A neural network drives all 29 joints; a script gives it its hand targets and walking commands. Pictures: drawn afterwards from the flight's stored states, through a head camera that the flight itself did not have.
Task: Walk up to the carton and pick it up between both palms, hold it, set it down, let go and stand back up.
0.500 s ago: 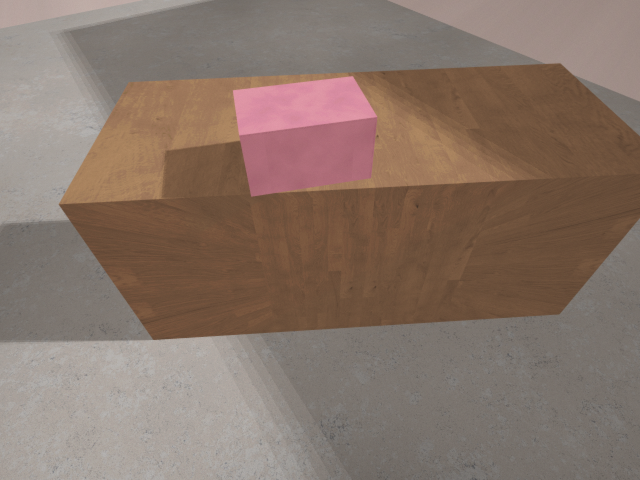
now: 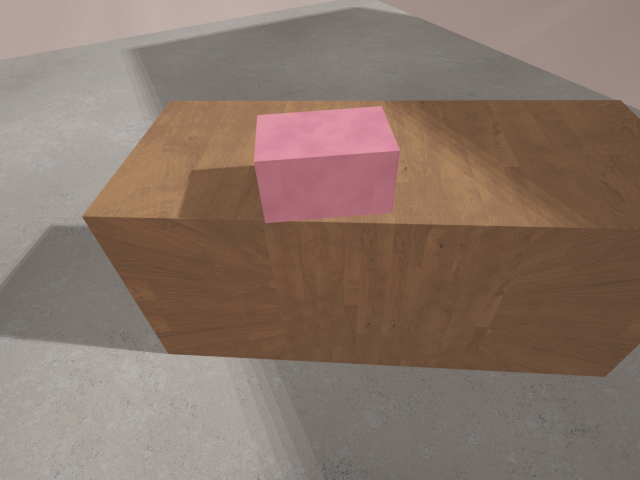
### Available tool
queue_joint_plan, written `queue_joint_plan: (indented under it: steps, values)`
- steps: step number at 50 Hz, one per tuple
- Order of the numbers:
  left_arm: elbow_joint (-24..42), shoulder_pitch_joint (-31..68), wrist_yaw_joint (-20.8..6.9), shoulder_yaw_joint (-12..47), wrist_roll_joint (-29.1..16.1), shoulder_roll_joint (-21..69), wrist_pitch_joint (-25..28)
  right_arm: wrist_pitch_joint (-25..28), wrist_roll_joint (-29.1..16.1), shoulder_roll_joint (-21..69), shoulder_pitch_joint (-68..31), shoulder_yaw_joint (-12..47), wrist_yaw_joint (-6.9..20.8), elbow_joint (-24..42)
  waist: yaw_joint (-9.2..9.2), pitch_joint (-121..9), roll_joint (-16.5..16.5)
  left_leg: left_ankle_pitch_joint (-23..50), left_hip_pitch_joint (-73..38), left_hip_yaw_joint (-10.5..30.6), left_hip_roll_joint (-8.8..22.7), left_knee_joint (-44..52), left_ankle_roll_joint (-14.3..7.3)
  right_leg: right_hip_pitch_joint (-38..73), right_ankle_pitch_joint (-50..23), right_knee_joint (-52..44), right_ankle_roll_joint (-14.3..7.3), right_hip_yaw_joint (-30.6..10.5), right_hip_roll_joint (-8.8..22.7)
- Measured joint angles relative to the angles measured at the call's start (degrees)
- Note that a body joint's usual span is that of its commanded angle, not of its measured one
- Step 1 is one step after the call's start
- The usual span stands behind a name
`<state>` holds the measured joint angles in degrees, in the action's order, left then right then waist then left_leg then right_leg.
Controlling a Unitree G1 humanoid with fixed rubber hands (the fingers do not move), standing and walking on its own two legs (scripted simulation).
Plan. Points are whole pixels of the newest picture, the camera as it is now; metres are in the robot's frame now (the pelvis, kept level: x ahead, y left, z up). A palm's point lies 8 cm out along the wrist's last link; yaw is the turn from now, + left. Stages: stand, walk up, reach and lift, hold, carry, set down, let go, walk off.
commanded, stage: walk up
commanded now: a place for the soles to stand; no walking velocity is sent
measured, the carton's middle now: (324, 163) +0.78 +0.01 -0.03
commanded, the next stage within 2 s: none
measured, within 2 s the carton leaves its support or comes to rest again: neither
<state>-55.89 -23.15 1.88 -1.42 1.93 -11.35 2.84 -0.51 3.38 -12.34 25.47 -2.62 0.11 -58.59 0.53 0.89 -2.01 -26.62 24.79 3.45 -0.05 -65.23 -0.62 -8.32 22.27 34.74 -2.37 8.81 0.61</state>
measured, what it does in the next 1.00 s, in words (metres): walks ahead: left foot, then right foot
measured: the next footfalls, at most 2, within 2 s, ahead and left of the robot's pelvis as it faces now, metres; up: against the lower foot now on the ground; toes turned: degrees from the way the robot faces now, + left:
left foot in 0.26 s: +0.26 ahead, +0.10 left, +0.00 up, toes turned +8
right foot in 0.68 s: +0.37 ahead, -0.19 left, +0.00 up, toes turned +2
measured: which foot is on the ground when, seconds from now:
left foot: up 0.00-0.24, down 0.26-0.70, up 0.72-1.00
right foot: down 0.00-0.26, up 0.28-0.66, down 0.68-1.00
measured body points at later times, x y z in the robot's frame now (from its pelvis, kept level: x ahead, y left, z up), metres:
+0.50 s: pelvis +0.17 -0.02 -0.01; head +0.18 -0.01 +0.44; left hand +0.18 +0.24 -0.15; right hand +0.24 -0.24 -0.14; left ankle +0.22 +0.09 -0.72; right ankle +0.23 -0.15 -0.65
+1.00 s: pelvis +0.31 -0.08 -0.01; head +0.35 -0.07 +0.44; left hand +0.32 +0.15 -0.15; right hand +0.40 -0.32 -0.15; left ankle +0.33 +0.04 -0.72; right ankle +0.35 -0.22 -0.72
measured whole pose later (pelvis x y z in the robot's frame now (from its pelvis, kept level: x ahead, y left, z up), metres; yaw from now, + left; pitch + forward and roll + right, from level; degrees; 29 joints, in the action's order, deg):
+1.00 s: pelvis +0.31 -0.08 -0.01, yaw +6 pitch -2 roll +0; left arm -47.9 -18.7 1.5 1.9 2.0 -10.1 0.7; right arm -1.5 2.1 -13.6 14.8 -0.3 -1.0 -49.6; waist 1.4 7.0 -0.5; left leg -19.7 21.2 -2.6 2.1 -43.8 0.1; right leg -18.1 18.9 40.0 1.3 5.9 5.6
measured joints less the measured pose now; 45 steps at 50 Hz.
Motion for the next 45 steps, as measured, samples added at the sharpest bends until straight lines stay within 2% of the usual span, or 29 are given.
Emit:
queue_joint_plan:
  steps: [5, 8, 11, 13, 14, 15, 17, 20, 25, 30, 34, 36, 38, 40, 42, 45]
  values:
    - [-2.44, -4.26, -0.42, 1.7, 0.52, 1.94, 0.75, 1.91, 0.11, -1.19, -4.81, -0.03, 0.46, 4.81, 0.78, 2.02, 0.04, 8.14, 5.09, -2.56, 1.13, 6.0, 0.25, 7.26, 0.0, -6.76, 0.27, 2.09, -0.03]
    - [-3.22, -6.01, -0.78, 2.49, 0.89, 2.32, 0.53, 1.92, -0.1, -0.71, -8.27, 0.22, 0.33, 7.45, 1.07, 3.86, 0.49, 12.94, 5.45, -4.18, 1.37, 14.97, -0.61, 9.83, 1.94, -7.17, 0.63, 3.68, 0.01]
    - [-2.93, -7.4, -1.17, 3.01, 1.34, 1.75, -0.32, 2.12, -0.05, 0.51, -11.16, 0.56, 0.03, 9.61, 1.8, 5.49, 1.52, 15.17, 3.2, -6.46, 0.36, 22.95, -2.12, 10.92, 6.34, -3.65, 1.19, 5.1, 0.6]
    - [-2.51, -8.66, -1.43, 3.27, 1.6, 1.02, -1.0, 2.87, 0.24, 1.4, -12.12, 0.75, -0.28, 11.3, 2.05, 5.88, 2.78, 17.16, 0.59, -7.78, -1.08, 26.4, -3.55, 9.93, 11.19, 2.54, 1.58, 5.3, 1.98]
    - [-2.47, -8.56, -1.61, 3.35, 1.67, 0.54, -1.53, 3.3, 0.44, 2.11, -12.78, 0.71, -0.58, 12.0, 1.83, 6.6, 4.14, 16.77, 1.17, -8.39, -2.07, 24.02, -4.09, 8.15, 13.56, 8.55, 1.31, 4.53, 3.49]
    - [-2.15, -8.24, -1.84, 3.41, 1.6, 0.3, -2.33, 3.56, 0.22, 2.6, -13.25, 0.81, -1.0, 12.83, 1.75, 7.24, 4.79, 14.66, 1.9, -8.84, -2.37, 20.94, -4.36, 5.0, 12.71, 16.54, 1.4, 2.1, 3.75]
    - [-0.97, -7.04, -2.52, 3.22, 1.37, -0.35, -4.09, 3.38, -1.57, 3.57, -13.46, 1.27, -2.16, 13.73, 1.33, 7.78, 5.44, 10.73, 1.42, -9.32, -2.21, 18.06, -4.53, -2.2, 11.38, 31.58, 2.3, -3.21, 2.33]
    - [1.03, -3.21, -3.16, 2.32, 1.06, -1.8, -4.92, 3.0, -2.41, 4.34, -11.87, 1.85, -3.26, 13.5, 0.39, 7.81, 5.38, 9.52, -2.17, -9.12, -1.46, 19.98, -3.97, -11.67, 8.46, 41.54, 2.87, -6.71, 1.59]
    - [6.15, 2.43, -3.71, 0.18, 0.91, -3.93, -3.51, 4.12, -1.73, 3.75, -7.15, 1.99, -2.78, 10.48, -0.4, 6.44, 4.77, 9.67, -9.23, -9.36, 0.56, 26.5, -2.4, -21.65, 2.65, 34.23, 3.75, -9.35, 4.44]
    - [8.78, 4.97, -4.46, -0.56, 0.88, -4.26, -2.62, 3.88, -1.24, 1.54, -2.66, 1.18, -1.98, 7.78, -1.23, 3.64, 3.31, 7.0, -13.13, -9.34, 3.06, 28.22, -0.61, -22.5, -6.38, 19.67, 3.83, -10.05, 7.04]
    - [9.73, 4.12, -3.82, -0.25, 0.58, -4.0, -1.39, 1.88, -1.07, 0.05, -0.85, 1.47, -0.95, 6.69, -2.24, 1.71, 2.78, 1.18, -12.66, -8.4, 5.13, 22.59, 0.78, -15.78, -10.13, 8.42, 3.49, -8.8, 5.91]
    - [9.38, 4.25, -2.87, -0.03, 0.53, -2.47, -1.06, 0.52, -0.95, -0.98, -1.21, 1.88, -0.45, 5.99, -1.87, 1.94, 0.84, -3.82, -10.74, -5.71, 6.26, 16.77, 0.25, -15.73, -3.95, 10.93, 3.81, -7.43, 4.16]
    - [9.39, 4.23, -1.97, 1.3, -0.3, -0.44, -1.28, -0.83, -0.9, -1.82, -1.91, 2.09, -0.25, 6.14, -1.88, 2.63, -0.59, -8.4, -7.29, -2.41, 4.09, 8.56, 0.15, -15.72, -2.71, 12.9, 3.54, -6.03, 3.76]
    - [9.04, 4.08, -1.41, 2.4, -1.18, 1.47, -1.8, -1.5, -0.78, -2.46, -2.99, 2.3, -0.39, 6.54, -1.44, 3.43, -1.43, -8.51, -4.18, -2.75, 2.5, 3.27, 0.89, -14.2, -3.04, 11.21, 3.13, -5.15, 3.73]
    - [8.72, 3.8, -1.07, 3.15, -0.97, 2.64, -1.99, -1.29, -1.17, -2.61, -4.43, 2.58, -0.78, 6.8, -0.86, 4.06, -1.6, -8.17, -1.98, -4.07, 1.91, 3.38, 1.57, -12.41, -3.89, 8.03, 2.89, -4.46, 3.76]
    - [8.35, 3.62, -0.76, 3.59, -0.1, 2.89, -1.79, -0.78, -1.52, -2.1, -6.53, 2.82, -1.08, 7.58, 0.07, 4.89, -0.63, -5.88, -0.71, -5.38, 1.99, 8.78, 2.02, -10.36, -4.95, 4.32, 2.87, -3.62, 4.06]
